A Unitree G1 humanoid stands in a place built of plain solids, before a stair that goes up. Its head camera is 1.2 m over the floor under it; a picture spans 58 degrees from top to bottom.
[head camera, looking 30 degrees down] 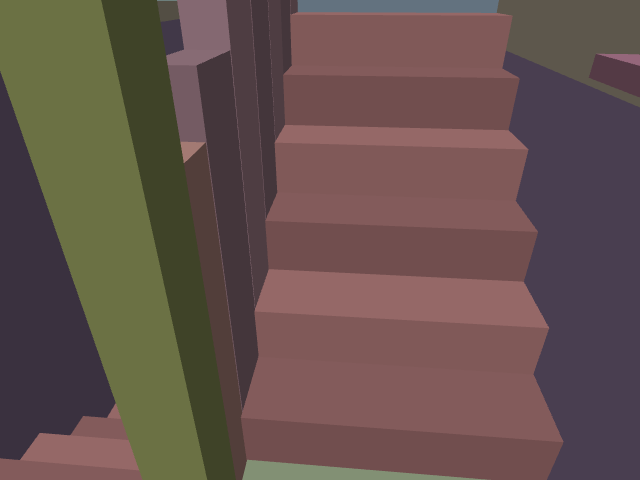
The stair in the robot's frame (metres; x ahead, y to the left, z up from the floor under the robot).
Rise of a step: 0.19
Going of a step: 0.23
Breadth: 0.85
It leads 5 degrees to the right of straight ahead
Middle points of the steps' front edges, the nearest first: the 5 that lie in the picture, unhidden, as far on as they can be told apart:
0.74 -0.21 0.19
0.97 -0.23 0.37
1.20 -0.25 0.56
1.42 -0.27 0.75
1.65 -0.29 0.93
